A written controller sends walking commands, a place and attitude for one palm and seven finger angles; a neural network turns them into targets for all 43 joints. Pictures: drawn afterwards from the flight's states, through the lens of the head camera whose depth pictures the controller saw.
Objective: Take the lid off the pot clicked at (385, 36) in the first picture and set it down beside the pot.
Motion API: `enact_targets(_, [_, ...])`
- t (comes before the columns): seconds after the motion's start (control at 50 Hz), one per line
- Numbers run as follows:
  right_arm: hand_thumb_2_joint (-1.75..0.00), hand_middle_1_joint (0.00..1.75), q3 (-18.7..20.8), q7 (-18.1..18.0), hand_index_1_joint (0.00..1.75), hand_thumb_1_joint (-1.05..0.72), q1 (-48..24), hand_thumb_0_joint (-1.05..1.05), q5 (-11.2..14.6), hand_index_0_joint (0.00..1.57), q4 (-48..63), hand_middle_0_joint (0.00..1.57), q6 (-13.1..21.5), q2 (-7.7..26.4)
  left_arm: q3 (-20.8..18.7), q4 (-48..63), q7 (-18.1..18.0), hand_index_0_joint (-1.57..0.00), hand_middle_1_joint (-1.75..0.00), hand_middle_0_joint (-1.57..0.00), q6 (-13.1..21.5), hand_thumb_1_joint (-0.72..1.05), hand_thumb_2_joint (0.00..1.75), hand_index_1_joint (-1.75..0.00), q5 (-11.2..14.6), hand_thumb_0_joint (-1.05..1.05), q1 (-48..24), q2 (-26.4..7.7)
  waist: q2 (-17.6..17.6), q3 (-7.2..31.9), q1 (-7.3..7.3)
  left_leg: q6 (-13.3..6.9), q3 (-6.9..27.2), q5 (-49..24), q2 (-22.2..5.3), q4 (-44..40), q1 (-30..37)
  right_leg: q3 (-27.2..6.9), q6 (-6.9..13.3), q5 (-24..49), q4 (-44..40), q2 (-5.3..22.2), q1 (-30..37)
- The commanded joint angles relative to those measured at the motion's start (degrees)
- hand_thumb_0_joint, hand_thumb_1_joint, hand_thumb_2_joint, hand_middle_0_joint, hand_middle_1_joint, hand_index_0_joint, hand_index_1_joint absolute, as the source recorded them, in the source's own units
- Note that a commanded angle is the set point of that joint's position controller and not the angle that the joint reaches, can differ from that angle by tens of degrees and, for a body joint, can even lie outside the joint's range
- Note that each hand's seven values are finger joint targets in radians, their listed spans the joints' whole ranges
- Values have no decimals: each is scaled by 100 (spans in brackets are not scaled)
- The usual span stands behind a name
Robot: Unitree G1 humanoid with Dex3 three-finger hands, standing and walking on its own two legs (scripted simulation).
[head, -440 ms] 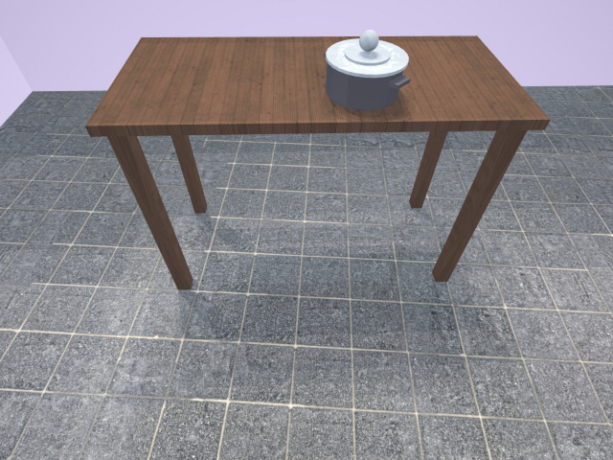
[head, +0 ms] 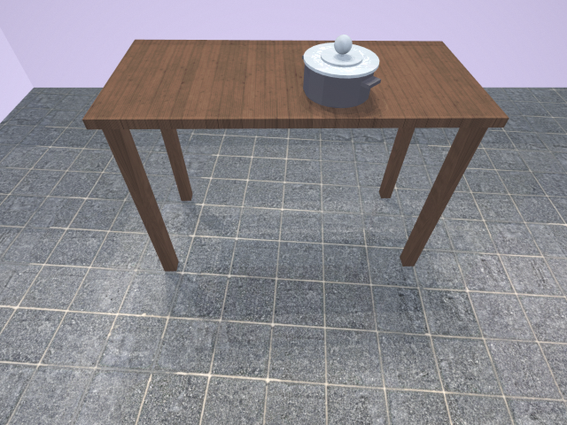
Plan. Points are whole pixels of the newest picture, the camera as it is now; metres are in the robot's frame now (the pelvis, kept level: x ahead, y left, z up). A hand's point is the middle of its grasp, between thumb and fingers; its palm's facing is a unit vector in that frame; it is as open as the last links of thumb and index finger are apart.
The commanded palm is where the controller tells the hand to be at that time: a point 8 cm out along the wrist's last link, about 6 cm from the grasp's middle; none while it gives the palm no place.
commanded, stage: look at it before walking up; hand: left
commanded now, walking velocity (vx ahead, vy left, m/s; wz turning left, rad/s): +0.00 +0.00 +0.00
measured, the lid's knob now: (343, 44) +1.00 -0.10 +0.11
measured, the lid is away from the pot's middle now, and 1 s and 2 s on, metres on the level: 0.00 0.00 0.00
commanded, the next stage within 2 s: walk to a spot facing it in 0.20 s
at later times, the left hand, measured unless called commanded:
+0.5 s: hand out of the picture +0.05 +0.22 -0.17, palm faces -0.06 -0.96 -0.29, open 7.4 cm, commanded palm none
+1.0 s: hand out of the picture +0.06 +0.18 -0.17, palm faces -0.24 -0.94 -0.25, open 7.4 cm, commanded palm none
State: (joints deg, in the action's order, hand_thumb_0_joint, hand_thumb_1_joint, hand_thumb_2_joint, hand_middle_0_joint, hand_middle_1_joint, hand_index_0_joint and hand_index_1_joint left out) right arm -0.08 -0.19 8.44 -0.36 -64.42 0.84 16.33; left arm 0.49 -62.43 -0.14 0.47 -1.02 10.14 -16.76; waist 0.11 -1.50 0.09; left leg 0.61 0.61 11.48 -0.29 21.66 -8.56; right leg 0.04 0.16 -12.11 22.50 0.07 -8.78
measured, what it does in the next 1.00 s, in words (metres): lifts its left foot, turning right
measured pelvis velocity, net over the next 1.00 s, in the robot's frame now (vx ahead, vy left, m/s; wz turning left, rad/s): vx -0.02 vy -0.01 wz -0.34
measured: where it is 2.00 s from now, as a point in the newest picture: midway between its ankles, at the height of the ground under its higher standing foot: outside the picture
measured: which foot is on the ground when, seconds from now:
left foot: down 0.00-0.68, up 0.70-1.00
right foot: down 0.00-1.00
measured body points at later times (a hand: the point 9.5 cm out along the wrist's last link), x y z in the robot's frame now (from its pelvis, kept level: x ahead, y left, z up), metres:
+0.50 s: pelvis +0.00 +0.00 +0.00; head +0.01 -0.01 +0.44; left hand +0.05 +0.27 -0.15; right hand +0.05 -0.27 -0.15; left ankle +0.00 +0.13 -0.75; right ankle +0.00 -0.12 -0.74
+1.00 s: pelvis -0.02 -0.01 -0.01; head +0.02 -0.03 +0.44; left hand +0.08 +0.22 -0.15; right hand +0.03 -0.29 -0.14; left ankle +0.00 +0.14 -0.72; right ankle +0.00 -0.11 -0.75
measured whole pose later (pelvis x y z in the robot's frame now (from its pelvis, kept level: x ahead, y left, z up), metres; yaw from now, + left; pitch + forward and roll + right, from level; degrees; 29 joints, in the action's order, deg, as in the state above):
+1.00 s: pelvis -0.02 -0.01 -0.01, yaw -19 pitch +2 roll +2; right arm 3.2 -1.4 5.7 0.3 -50.7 -1.3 12.3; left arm -3.4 -51.6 0.1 -2.8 -1.6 16.8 -12.0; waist 1.6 -3.3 3.2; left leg 1.6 1.9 23.7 0.8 40.2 -18.8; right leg -14.0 2.2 -8.4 27.6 -6.9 -20.0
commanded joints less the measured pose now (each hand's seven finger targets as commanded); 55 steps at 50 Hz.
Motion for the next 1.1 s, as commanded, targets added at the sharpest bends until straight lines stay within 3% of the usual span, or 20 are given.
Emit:
enact_targets(0.0, [-90,30,179,-80,30,-90,-118,0,-12,20,310,20,123,1001,-239,274,-98,-20,-30,-20,122,90,90,-30,32,0,-83,-1034,-35,154,0,-168,531,-751,-579,-366,11,-561,111,618,-424,634,-34])
enact_targets(0.32, [-90,30,190,-105,30,-90,-25,0,-18,20,268,20,128,1027,-260,254,-88,-20,-30,-20,110,90,90,-30,34,0,-65,-1045,-14,145,-17,-148,445,-753,-620,-346,155,-685,145,742,-425,585,-133])
enact_targets(0.4, [-90,30,185,-157,30,-90,325,0,-19,20,374,20,18,547,-275,368,-86,-20,-30,-20,-84,90,90,-30,28,0,224,-633,22,76,-34,-87,122,-511,-701,24,103,-842,123,954,6,506,-536])
enact_targets(0.56, [-90,30,493,-186,30,-90,208,0,-43,20,1056,20,-53,821,-454,911,23,-20,-30,-20,-231,90,90,-30,-13,0,564,-401,-764,27,103,-597,446,-63,-1590,-108,-302,-433,32,-159,1747,-90,-1204])
enact_targets(0.6, [-90,30,534,-170,30,-90,66,0,-56,20,1195,20,-52,802,-485,966,49,-20,-30,-20,-243,90,90,-30,-15,0,770,-289,-897,53,215,-732,263,-485,-1753,128,-420,-169,-7,-839,1955,-60,-1077])
enact_targets(0.62, [-90,30,547,-160,30,-90,-29,0,-57,20,1260,20,-68,776,-515,955,58,-20,-30,-20,-233,90,90,-30,-18,0,958,-287,-768,9,320,-635,42,-425,-1670,503,-673,-212,22,-584,1619,19,-815])
enact_targets(0.64, [-90,30,545,-147,30,-90,-117,0,-50,20,1349,20,-108,662,-555,933,52,-20,-30,-20,-187,90,90,-30,-45,0,1199,-440,-54,59,455,-319,-333,28,-1228,1388,-999,-733,150,288,911,166,-508])
enact_targets(0.66, [-90,30,499,-142,30,-90,-122,0,-17,20,1514,20,-155,288,-657,990,-20,-20,-30,-20,-119,90,90,-30,-99,0,1277,-917,1711,130,435,148,-862,1514,-287,2894,-1961,-2803,616,758,-24,1230,-187])
enact_targets(0.68, [-90,30,475,-150,30,-90,-399,0,-40,20,1644,20,-194,282,-687,1034,-86,-20,-30,-20,-110,90,90,-30,-20,0,1458,-1023,1824,-51,598,176,-132,2318,-21,3888,-2302,-3786,1026,1182,-708,1712,-437])
enact_targets(0.7, [-90,30,491,-158,30,-90,-355,0,-21,20,1627,20,-187,297,-681,1110,-127,-20,-30,-20,-133,90,90,-30,-10,0,1205,-924,1171,-147,368,131,268,1974,-164,4299,-2441,-3740,1264,857,-705,1632,-472])
enact_targets(0.72, [-90,30,504,-144,30,-90,-189,0,-26,20,1559,20,-151,293,-684,1218,-124,-20,-30,-20,-132,90,90,-30,-9,0,847,-807,716,-85,161,134,333,1610,-280,4320,-2409,-3288,1262,843,-467,1400,-425])
enact_targets(0.74, [-90,30,490,-126,30,-90,-54,0,-34,20,1506,20,-129,248,-679,1315,-141,-20,-30,-20,-118,90,90,-30,-9,0,695,-713,582,191,113,161,249,1441,-312,4107,-2157,-2969,1211,1074,-299,1228,-399])
enact_targets(0.78, [-90,30,476,-129,30,-90,-83,0,-31,20,1536,20,-145,149,-682,1374,-129,-20,-30,-20,-111,90,90,-30,-25,0,715,-645,677,382,135,203,143,1346,-193,3663,-1821,-2767,1109,1119,-271,1020,-439])
enact_targets(0.9, [-90,30,454,-159,30,-90,-223,0,45,20,1759,20,-102,56,-752,1443,-85,-20,-30,-20,-174,90,90,-30,-37,0,820,-732,918,550,258,144,123,1317,87,2235,-1356,-3012,985,1352,-278,768,-212])
enact_targets(0.98, [-90,30,457,-220,30,-90,345,0,78,20,1714,20,-29,123,-745,1593,-84,-20,-30,-20,-231,90,90,-30,-15,0,493,-728,895,722,-8,30,144,633,208,496,-105,-3008,586,1173,-27,454,-767])
enact_targets(1.0, [-90,30,486,-254,30,-90,627,0,69,20,1678,20,11,276,-716,1676,-68,-20,-30,-20,-238,90,90,-30,5,0,350,-610,671,770,-164,-105,430,508,-144,-19,747,-2703,341,489,290,142,-1532])
enact_targets(1.02, [-90,30,566,-276,30,-90,677,0,0,20,1735,20,49,717,-661,1818,-13,-20,-30,-20,-247,90,90,-30,33,0,307,-293,-675,611,-224,-471,1654,903,-1276,-751,1387,-1861,66,-580,1244,-594,-2696])
enact_targets(1.04, [-90,30,622,-256,30,-90,483,0,-5,20,1920,20,11,1083,-659,1932,43,-20,-30,-20,-199,90,90,-30,0,0,319,-259,-1493,419,-111,-924,2573,473,-2482,-1033,941,-860,-209,-1801,2721,-705,-3127])
enact_targets(1.06, [-90,30,573,-213,30,-90,311,0,-60,20,2039,20,5,986,-733,1975,83,-20,-30,-20,-188,90,90,-30,-66,0,208,-464,-1077,196,-97,-1272,2535,299,-2680,-981,125,-631,-315,-1725,3768,-285,-2965])
enact_targets(1.08, [-90,30,494,-216,30,-90,36,0,-96,20,1989,20,19,629,-781,1779,115,-20,-30,-20,-217,90,90,-30,-96,0,206,-537,-800,66,86,-1120,1768,-286,-2104,-748,-127,-664,-369,-1304,4228,-180,-2874])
